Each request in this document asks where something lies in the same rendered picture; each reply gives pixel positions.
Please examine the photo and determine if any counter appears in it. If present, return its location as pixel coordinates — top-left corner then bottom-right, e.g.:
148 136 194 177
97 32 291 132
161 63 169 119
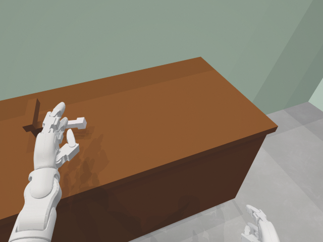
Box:
0 57 278 242

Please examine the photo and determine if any right robot hand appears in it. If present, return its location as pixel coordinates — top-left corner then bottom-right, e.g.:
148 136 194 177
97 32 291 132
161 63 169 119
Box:
241 205 280 242

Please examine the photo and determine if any left robot hand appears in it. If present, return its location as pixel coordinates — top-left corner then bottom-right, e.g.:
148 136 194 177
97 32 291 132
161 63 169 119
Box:
34 102 80 170

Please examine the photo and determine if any tap lever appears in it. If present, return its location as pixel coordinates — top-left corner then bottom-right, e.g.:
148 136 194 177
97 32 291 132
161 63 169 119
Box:
42 117 87 129

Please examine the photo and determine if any robot left forearm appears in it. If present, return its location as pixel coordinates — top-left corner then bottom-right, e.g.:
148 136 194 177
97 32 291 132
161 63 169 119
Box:
8 168 62 242

